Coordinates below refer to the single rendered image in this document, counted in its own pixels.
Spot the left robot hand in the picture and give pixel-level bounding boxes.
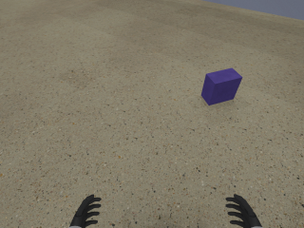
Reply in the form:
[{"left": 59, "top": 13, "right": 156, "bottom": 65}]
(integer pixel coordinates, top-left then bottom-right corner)
[{"left": 69, "top": 194, "right": 102, "bottom": 228}]

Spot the carton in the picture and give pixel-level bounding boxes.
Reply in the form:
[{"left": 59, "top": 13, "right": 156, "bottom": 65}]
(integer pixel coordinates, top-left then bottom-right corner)
[{"left": 201, "top": 67, "right": 243, "bottom": 105}]

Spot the right robot hand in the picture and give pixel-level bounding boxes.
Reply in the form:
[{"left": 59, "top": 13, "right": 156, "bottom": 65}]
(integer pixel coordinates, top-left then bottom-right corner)
[{"left": 225, "top": 194, "right": 262, "bottom": 228}]

